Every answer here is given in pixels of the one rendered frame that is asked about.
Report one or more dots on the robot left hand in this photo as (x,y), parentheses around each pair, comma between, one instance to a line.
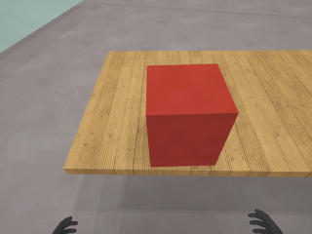
(65,223)

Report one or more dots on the robot right hand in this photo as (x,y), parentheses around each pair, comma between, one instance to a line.
(266,222)

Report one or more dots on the table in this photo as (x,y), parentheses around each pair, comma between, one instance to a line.
(271,136)

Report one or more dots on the carton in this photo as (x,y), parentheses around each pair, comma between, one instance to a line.
(189,114)

